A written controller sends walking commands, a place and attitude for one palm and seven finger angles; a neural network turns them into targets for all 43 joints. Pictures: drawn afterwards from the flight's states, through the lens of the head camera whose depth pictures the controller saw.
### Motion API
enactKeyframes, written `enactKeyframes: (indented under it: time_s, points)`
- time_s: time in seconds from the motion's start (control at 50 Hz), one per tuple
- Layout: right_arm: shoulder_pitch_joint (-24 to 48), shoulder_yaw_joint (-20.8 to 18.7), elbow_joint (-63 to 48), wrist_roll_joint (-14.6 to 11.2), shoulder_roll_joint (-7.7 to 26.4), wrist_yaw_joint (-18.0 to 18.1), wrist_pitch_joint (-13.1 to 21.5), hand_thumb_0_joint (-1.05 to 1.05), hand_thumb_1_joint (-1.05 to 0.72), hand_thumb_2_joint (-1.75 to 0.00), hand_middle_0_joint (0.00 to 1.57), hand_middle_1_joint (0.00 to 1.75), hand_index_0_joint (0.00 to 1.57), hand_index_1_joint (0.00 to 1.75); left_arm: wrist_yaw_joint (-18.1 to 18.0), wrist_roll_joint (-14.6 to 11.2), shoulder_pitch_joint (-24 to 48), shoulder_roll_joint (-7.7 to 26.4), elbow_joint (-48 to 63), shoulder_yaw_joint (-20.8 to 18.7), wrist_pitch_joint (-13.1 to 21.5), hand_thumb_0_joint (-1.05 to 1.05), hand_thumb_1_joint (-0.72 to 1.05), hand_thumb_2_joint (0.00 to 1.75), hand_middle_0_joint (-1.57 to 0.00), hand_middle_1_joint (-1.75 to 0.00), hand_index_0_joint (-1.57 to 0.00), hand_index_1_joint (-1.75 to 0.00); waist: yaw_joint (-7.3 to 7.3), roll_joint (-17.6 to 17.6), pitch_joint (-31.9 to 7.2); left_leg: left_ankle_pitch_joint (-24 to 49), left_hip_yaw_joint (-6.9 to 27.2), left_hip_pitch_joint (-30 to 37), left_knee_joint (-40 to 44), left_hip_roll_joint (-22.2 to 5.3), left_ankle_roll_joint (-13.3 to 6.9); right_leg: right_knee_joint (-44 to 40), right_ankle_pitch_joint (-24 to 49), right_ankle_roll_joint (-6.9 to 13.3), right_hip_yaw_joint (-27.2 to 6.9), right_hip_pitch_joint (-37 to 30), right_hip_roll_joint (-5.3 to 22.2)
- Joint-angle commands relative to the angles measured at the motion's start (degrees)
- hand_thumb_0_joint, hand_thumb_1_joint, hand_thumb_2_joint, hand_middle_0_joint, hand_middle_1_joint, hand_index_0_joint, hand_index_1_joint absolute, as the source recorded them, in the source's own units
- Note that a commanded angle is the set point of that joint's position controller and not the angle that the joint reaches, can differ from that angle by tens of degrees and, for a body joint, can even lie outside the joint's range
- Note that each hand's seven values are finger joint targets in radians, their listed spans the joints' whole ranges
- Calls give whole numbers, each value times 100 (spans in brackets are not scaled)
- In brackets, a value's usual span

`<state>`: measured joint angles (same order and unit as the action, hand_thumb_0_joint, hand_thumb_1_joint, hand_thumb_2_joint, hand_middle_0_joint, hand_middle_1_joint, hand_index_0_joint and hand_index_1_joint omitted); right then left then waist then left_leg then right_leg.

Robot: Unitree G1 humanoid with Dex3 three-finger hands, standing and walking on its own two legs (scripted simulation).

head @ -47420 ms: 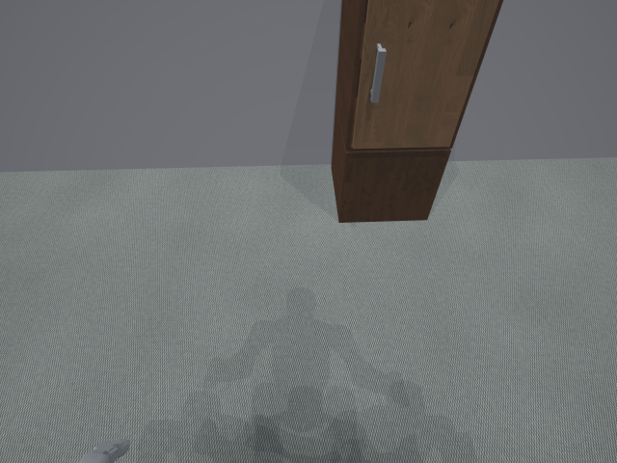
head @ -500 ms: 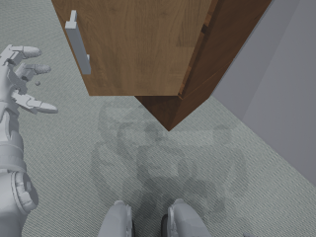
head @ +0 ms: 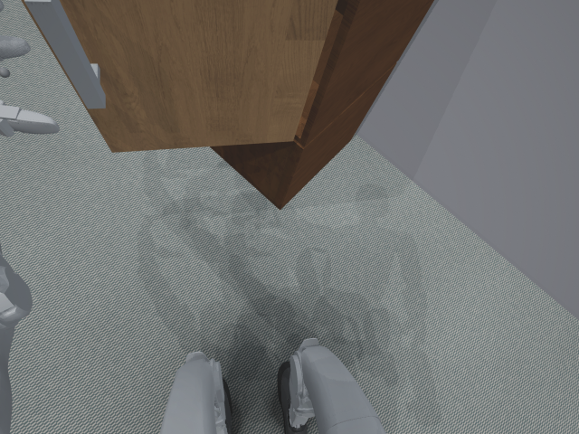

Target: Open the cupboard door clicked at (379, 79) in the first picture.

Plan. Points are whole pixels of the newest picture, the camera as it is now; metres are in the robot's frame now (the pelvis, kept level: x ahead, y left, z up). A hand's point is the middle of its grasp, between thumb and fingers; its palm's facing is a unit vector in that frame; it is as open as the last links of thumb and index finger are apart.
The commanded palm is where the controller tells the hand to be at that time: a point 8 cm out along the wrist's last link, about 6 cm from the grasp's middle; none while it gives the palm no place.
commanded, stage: move the hooked fingers beside the handle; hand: left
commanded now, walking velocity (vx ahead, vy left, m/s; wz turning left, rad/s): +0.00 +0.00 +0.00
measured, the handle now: (73, 42) +0.59 +0.21 +0.06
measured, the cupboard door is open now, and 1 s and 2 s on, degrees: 52 52 52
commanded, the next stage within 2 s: slide the fingers in behind the handle in 0.72 s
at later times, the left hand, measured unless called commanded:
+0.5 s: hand (7, 87) +0.53 +0.27 +0.06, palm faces +0.04 -1.00 -0.01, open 14.0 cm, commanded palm +0.52 +0.30 +0.06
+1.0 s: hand (11, 88) +0.52 +0.26 +0.07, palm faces +0.03 -1.00 -0.01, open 14.0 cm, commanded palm +0.51 +0.29 +0.06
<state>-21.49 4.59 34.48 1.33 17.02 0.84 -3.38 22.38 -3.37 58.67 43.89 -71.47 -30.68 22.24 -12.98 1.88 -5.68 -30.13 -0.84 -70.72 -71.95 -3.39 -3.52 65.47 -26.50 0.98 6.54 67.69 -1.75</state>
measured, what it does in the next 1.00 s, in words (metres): stands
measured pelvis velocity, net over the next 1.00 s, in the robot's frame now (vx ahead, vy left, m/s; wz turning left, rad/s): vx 0.01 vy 0.00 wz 0.01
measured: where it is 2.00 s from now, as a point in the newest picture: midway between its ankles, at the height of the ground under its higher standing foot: (258, 425)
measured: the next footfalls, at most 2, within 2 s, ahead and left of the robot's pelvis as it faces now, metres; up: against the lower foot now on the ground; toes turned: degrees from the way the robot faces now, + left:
none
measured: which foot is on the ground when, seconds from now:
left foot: down 0.00-1.00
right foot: down 0.00-1.00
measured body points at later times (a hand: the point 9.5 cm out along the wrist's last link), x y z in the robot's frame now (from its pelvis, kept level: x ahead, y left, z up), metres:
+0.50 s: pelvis +0.01 +0.00 +0.01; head +0.19 +0.05 +0.42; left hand +0.52 +0.33 +0.06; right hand +0.03 -0.27 -0.09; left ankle +0.02 +0.08 -0.63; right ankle +0.03 -0.12 -0.63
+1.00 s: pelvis +0.01 +0.00 +0.01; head +0.18 +0.04 +0.43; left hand +0.51 +0.32 +0.07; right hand +0.01 -0.26 -0.09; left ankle +0.02 +0.08 -0.63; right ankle +0.03 -0.12 -0.63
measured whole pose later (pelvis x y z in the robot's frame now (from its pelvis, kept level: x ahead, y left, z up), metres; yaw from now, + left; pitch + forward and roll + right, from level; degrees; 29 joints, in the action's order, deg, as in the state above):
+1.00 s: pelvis +0.01 +0.00 +0.01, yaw +0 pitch +28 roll -6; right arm -22.0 4.0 35.3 0.8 15.9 -0.1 -5.4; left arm 23.5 -6.1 53.6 39.2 -67.9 -27.3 20.8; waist -10.8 2.0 -6.3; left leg -30.2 -0.4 -67.2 -69.6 -3.2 -3.4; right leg 62.6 -26.4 0.8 6.7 63.8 -2.0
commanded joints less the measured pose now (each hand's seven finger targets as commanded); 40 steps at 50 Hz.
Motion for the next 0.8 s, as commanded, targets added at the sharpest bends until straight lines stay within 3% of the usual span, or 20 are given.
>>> enactKeyframes:
  time_s: [0.0,0.04,0.06,0.14,0.2,0.28,0.36,0.44,0.5,0.56,0.62,0.64,0.74,0.78]
  points:
    - [-1214,-426,-260,-26,1183,57,-62,0,-90,-90,20,30,20,30,112,-114,1572,1852,1099,-245,215,0,-50,30,-30,-120,-30,-120,239,1265,-3420,3085,722,3042,795,16,213,-580,1655,23,-344,-1269,-139]
    - [-1218,-429,-270,-49,1170,55,-119,0,-90,-90,20,30,20,30,149,-137,1605,1714,1165,-131,120,0,-50,30,-30,-120,-30,-120,143,1058,-3255,2901,694,2896,820,4,166,-635,1642,-17,-350,-1290,-147]
    - [-1235,-437,-291,-52,1164,57,-118,0,-90,-90,20,30,20,30,181,-192,1542,1716,1235,-181,129,0,-50,30,-30,-120,-30,-120,181,1134,-3279,3033,711,2976,810,7,165,-616,1709,5,-342,-1269,-152]
    - [-1244,-488,-218,-48,1182,57,-106,0,-90,-90,20,30,20,30,159,-319,1843,1975,1748,-439,279,0,-50,30,-30,-120,-30,-120,166,1086,-3489,3007,699,3038,816,-4,159,-679,1772,-16,-387,-1455,-172]
    - [-1262,-499,-128,-35,1144,33,-84,0,-90,-90,20,30,20,30,123,-295,1932,1942,1936,-422,427,0,-50,30,-30,-120,-30,-120,190,1406,-3604,3214,699,3320,785,-7,187,-672,1821,14,-397,-1371,-184]
    - [-1266,-490,-65,-51,1105,14,-121,0,-90,-90,20,30,20,30,162,-238,1618,1504,1573,-91,316,0,-50,30,-30,-120,-30,-120,151,1469,-3174,3364,721,3502,853,-32,221,-747,1735,24,-332,-1129,-189]
    - [-1232,-479,-99,-70,1111,35,-148,0,-90,-90,20,30,20,30,220,-283,1571,950,1194,341,108,0,-50,30,-30,-120,-30,-120,0,1270,-2695,3046,774,3386,933,-32,197,-801,1468,34,-262,-810,-184]
    - [-1219,-500,-110,-34,1138,64,-133,0,-90,-90,20,30,20,30,88,-313,1852,1300,1505,43,279,0,-50,30,-30,-120,-30,-120,53,1228,-3096,3245,792,3422,835,-15,230,-705,1625,25,-296,-937,-164]
    - [-1193,-535,-126,2,1097,2,-120,0,-90,-90,20,30,20,30,-36,-300,1832,1294,1869,-42,531,0,-50,30,-30,-120,-30,-120,182,1589,-3506,3743,850,3923,797,-41,342,-659,1680,45,-292,-871,-175]
    - [-1168,-513,-158,-2,1113,9,-109,0,-90,-90,20,30,20,30,-142,-219,1674,1615,1650,-266,492,0,-50,30,-30,-120,-30,-120,184,1233,-3360,3487,747,3396,783,-9,243,-609,1880,46,-335,-1306,-182]
    - [-1096,-440,-212,-51,1115,20,-146,0,-90,-90,20,30,20,30,-101,-111,1567,1649,1161,-153,260,0,-50,30,-30,-120,-30,-120,154,1051,-2842,2865,649,2832,839,39,180,-681,1668,12,-359,-1384,-167]
    - [-1088,-429,-237,-64,1110,26,-161,0,-90,-90,20,30,20,30,-85,-105,1655,1571,1224,-56,233,0,-50,30,-30,-120,-30,-120,107,1071,-2857,2792,621,2816,842,47,158,-695,1666,4,-376,-1381,-165]
    - [-1128,-476,-196,-28,1132,41,-111,0,-90,-90,20,30,20,30,46,-224,1867,1797,1813,-262,494,0,-50,30,-30,-120,-30,-120,201,1405,-3625,3336,747,3403,767,2,238,-601,1843,36,-360,-1367,-175]
    - [-1174,-499,-122,-28,1115,12,-113,0,-90,-90,20,30,20,30,127,-349,1869,1425,1869,-76,530,0,-50,30,-30,-120,-30,-120,131,1477,-3677,3648,838,3767,763,-44,292,-625,1819,29,-307,-1085,-192]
